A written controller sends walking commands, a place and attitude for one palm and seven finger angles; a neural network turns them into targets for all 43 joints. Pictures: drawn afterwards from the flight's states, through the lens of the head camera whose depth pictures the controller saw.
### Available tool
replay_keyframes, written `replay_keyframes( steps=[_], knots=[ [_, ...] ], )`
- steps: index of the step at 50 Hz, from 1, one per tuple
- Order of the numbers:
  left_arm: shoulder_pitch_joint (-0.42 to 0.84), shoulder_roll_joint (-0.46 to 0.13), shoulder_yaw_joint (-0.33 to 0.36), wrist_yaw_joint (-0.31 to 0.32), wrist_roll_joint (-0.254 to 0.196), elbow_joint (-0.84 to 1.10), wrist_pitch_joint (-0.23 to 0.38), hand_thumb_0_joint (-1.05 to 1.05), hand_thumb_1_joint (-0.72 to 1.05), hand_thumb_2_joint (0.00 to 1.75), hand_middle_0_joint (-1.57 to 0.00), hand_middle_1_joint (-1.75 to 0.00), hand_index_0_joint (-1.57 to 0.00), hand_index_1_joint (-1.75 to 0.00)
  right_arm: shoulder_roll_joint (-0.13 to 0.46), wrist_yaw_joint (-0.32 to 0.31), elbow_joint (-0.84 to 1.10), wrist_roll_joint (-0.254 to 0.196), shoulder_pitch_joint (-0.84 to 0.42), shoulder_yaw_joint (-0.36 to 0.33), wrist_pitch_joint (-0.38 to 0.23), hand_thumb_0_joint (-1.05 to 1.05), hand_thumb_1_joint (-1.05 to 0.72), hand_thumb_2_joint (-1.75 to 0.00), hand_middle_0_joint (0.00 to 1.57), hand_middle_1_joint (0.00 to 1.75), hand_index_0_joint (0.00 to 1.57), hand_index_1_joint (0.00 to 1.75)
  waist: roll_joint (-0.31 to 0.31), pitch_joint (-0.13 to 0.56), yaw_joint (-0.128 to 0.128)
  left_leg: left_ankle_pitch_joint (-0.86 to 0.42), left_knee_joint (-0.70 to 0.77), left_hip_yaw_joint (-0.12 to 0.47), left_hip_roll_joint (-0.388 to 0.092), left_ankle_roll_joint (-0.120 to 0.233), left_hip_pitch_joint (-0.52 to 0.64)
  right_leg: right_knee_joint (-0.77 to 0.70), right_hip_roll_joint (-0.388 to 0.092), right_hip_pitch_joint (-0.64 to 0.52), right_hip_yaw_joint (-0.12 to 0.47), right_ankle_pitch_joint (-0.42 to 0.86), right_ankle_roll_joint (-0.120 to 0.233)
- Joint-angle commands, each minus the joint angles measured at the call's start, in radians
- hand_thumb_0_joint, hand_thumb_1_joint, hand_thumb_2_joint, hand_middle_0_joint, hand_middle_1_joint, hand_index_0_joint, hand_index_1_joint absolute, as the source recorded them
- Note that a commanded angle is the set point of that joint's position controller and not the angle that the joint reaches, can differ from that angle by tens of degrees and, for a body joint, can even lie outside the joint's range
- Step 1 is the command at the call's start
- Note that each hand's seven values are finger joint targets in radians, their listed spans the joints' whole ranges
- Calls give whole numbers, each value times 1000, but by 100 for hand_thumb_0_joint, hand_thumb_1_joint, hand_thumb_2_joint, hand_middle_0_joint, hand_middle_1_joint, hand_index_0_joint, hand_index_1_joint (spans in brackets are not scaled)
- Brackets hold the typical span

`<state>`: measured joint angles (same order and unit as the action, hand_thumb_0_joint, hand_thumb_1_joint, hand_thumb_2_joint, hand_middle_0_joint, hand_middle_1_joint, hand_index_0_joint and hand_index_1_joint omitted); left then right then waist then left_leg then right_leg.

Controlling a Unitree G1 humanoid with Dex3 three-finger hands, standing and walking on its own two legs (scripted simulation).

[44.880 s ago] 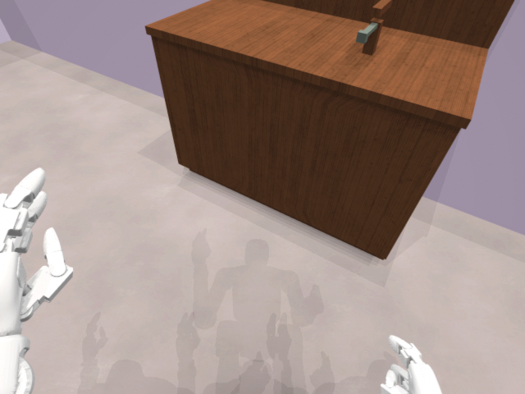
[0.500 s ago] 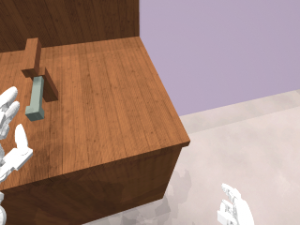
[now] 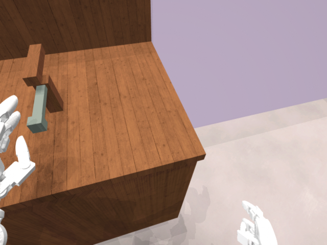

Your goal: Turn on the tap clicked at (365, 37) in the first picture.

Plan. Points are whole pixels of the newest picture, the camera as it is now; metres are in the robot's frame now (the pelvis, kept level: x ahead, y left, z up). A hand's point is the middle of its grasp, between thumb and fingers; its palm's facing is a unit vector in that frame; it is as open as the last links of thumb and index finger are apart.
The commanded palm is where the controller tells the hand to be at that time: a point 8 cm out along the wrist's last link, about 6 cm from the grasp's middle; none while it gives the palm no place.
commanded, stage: shuffle to correct the standing spot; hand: left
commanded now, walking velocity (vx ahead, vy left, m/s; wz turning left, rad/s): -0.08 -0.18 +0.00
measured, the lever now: (37, 124) +0.33 +0.30 +0.13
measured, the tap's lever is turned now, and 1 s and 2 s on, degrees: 0 0 0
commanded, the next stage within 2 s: come to a stop and stand still in 1.28 s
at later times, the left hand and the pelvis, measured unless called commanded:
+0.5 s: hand (32, 166) +0.21 +0.24 +0.17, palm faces +0.36 -0.85 -0.38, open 7.4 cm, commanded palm +0.16 +0.28 +0.18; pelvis +0.00 +0.00 +0.00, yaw +0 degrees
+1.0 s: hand (35, 163) +0.22 +0.23 +0.17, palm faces +0.36 -0.85 -0.39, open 7.4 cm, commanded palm +0.16 +0.28 +0.18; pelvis +0.00 -0.01 +0.00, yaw +0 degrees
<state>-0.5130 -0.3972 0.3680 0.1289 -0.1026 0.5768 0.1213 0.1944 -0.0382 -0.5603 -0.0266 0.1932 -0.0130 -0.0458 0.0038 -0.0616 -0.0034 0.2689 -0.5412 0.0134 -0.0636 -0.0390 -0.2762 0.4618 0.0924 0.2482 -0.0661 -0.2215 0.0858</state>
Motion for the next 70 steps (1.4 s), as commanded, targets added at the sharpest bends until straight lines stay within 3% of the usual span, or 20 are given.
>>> replay_keyframes(
  steps=[1,4,6,10,12,15,17,20,21,25,26,29,36,42,46,50,53,60,67,70],
  knots=[
    [38,-172,127,22,-2,206,58,0,90,90,-20,-30,-20,-30,114,-10,151,-4,-75,-42,-50,0,-90,-90,20,30,20,30,53,155,-5,-104,66,74,-92,71,46,-94,-191,-59,176,161,-40],
    [46,-160,119,20,0,190,57,0,90,90,-20,-30,-20,-30,120,-9,153,-1,-69,-42,-47,0,-90,-90,20,30,20,30,34,148,-2,-100,82,82,-101,75,16,-92,-181,-86,161,148,-58],
    [47,-168,121,22,0,209,58,0,90,90,-20,-30,-20,-30,115,-10,154,-5,-79,-41,-49,0,-90,-90,20,30,20,30,68,154,-3,-130,84,82,-103,73,39,-85,-181,-78,162,173,-47],
    [45,-164,120,21,2,193,58,0,90,90,-20,-30,-20,-30,118,-8,156,-2,-70,-42,-48,0,-90,-90,20,30,20,30,54,148,-1,-90,90,78,-107,75,15,-94,-179,-90,161,143,-63],
    [39,-157,114,22,1,191,57,0,90,90,-20,-30,-20,-30,117,-9,152,0,-69,-38,-45,0,-90,-90,20,30,20,30,45,153,-5,-109,89,79,-102,73,17,-92,-179,-98,154,159,-52],
    [31,-162,121,21,-1,179,53,0,90,90,-20,-30,-20,-30,117,-7,156,-3,-66,-42,-46,0,-90,-90,20,30,20,30,17,149,-2,-80,64,64,-92,70,25,-111,-193,-78,179,151,-63],
    [39,-154,110,24,-1,184,51,0,90,90,-20,-30,-20,-30,115,-7,151,-2,-68,-37,-43,0,-90,-90,20,30,20,30,32,144,-7,-57,66,60,-82,68,26,-120,-197,-64,183,121,-48],
    [58,-162,114,28,0,193,52,0,90,90,-20,-30,-20,-30,116,-7,154,-4,-66,-39,-45,0,-90,-90,20,30,20,30,8,140,-6,-20,53,55,-69,67,32,-144,-211,-40,202,62,-46],
    [58,-167,116,30,-2,205,52,0,90,90,-20,-30,-20,-30,112,-9,151,-7,-74,-37,-46,0,-90,-90,20,30,20,30,31,134,-8,-32,61,64,-70,67,47,-141,-210,-24,204,65,-32],
    [46,-167,119,30,3,207,58,0,90,90,-20,-30,-20,-30,116,-9,156,-1,-76,-37,-47,0,-90,-90,20,30,20,30,62,151,-1,-110,109,94,-110,76,29,-94,-179,-80,159,130,-53],
    [45,-170,119,29,2,216,57,0,90,90,-20,-30,-20,-30,113,-10,156,-3,-86,-35,-48,0,-90,-90,20,30,20,30,95,153,-3,-146,119,101,-119,76,36,-79,-172,-85,147,155,-50],
    [43,-164,115,24,6,189,55,0,90,90,-20,-30,-20,-30,117,-9,159,0,-79,-34,-48,0,-90,-90,20,30,20,30,92,148,2,-136,134,109,-138,82,2,-69,-159,-114,132,139,-66],
    [35,-163,114,22,-1,186,47,0,90,90,-20,-30,-20,-30,114,-5,155,-6,-72,-37,-44,0,-90,-90,20,30,20,30,47,156,-6,-98,86,76,-99,68,30,-103,-186,-92,162,158,-42],
    [47,-163,111,32,-3,192,46,0,90,90,-20,-30,-20,-30,109,-7,149,-2,-70,-33,-38,0,-90,-90,20,30,20,30,-3,150,-12,-54,39,55,-66,67,51,-141,-219,-37,198,94,-30],
    [43,-176,123,34,-5,202,48,0,90,90,-20,-30,-20,-30,109,-9,148,-5,-84,-34,-39,0,-90,-90,20,30,20,30,45,151,-10,-113,56,70,-82,68,60,-117,-212,-45,184,146,-33],
    [34,-167,120,29,0,188,48,0,90,90,-20,-30,-20,-30,116,-7,157,-3,-82,-36,-35,0,-90,-90,20,30,20,30,64,153,-3,-169,88,89,-113,76,26,-89,-184,-102,150,191,-65],
    [36,-164,114,28,1,192,48,0,90,90,-20,-30,-20,-30,120,-6,158,-3,-80,-37,-35,0,-90,-90,20,30,20,30,75,161,-3,-192,97,96,-119,74,22,-79,-178,-123,139,203,-60],
    [36,-164,112,27,-2,196,46,0,90,90,-20,-30,-20,-30,119,-5,162,-5,-73,-36,-36,0,-90,-90,20,30,20,30,45,164,-2,-126,85,86,-103,69,23,-98,-188,-113,156,171,-53],
    [26,-162,114,32,-6,184,42,0,90,90,-20,-30,-20,-30,114,-8,152,-3,-73,-33,-32,0,-90,-90,20,30,20,30,28,175,-9,-156,53,71,-89,65,49,-102,-210,-97,165,210,-41],
    [18,-164,119,33,-5,182,43,0,90,90,-20,-30,-20,-30,112,-10,159,-8,-77,-36,-38,0,-90,-90,20,30,20,30,17,171,-2,-187,28,59,-87,62,52,-106,-223,-89,178,272,-65]
  ],
)
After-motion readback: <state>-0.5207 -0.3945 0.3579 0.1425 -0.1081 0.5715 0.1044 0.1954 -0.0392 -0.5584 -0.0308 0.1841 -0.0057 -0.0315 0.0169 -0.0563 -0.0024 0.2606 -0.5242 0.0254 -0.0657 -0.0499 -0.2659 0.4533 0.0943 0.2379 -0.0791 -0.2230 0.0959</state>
